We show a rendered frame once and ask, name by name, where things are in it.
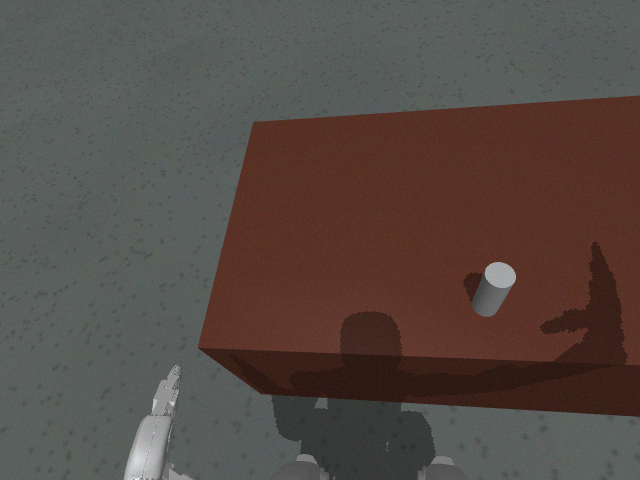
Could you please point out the can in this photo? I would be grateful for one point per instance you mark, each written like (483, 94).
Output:
(493, 288)

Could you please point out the left robot hand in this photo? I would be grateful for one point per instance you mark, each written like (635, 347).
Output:
(149, 455)

